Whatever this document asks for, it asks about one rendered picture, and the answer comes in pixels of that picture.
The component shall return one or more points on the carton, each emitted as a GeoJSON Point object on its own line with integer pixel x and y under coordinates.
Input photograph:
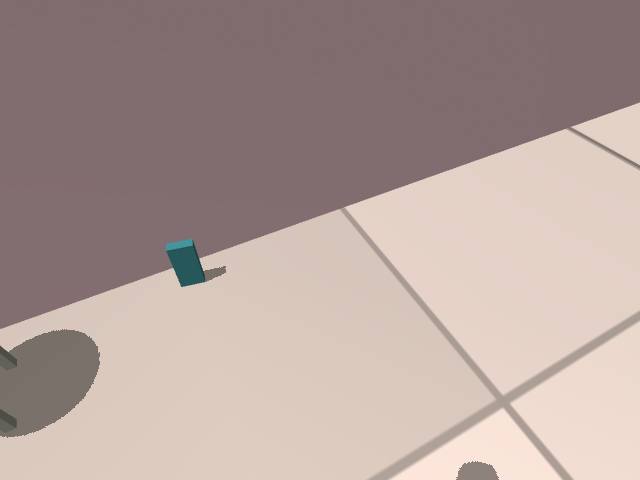
{"type": "Point", "coordinates": [185, 261]}

